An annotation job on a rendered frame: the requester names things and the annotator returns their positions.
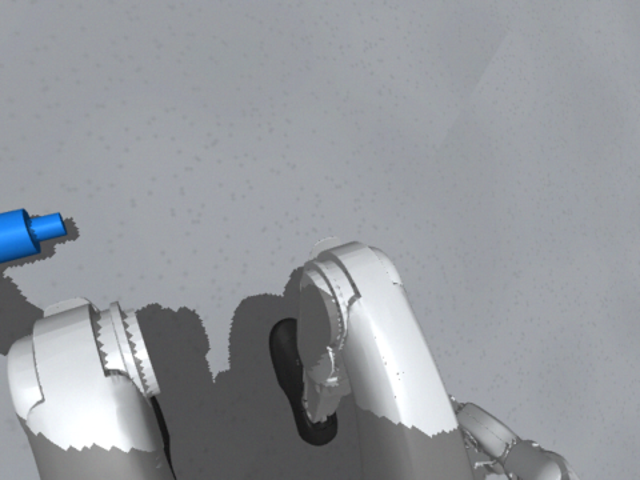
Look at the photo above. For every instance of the left robot foot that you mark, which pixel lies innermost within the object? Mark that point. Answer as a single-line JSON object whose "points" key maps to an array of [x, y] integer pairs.
{"points": [[163, 429]]}

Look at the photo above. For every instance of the right robot hand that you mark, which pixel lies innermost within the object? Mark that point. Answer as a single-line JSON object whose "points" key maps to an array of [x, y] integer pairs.
{"points": [[492, 440]]}

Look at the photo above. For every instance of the bottle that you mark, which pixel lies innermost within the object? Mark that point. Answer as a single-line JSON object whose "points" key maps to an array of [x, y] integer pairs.
{"points": [[20, 235]]}

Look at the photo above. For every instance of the right robot foot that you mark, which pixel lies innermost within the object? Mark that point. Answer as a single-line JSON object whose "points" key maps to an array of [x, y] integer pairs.
{"points": [[289, 372]]}

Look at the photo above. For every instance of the right robot arm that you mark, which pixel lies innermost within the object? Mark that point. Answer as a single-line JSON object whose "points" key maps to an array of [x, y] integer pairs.
{"points": [[527, 460]]}

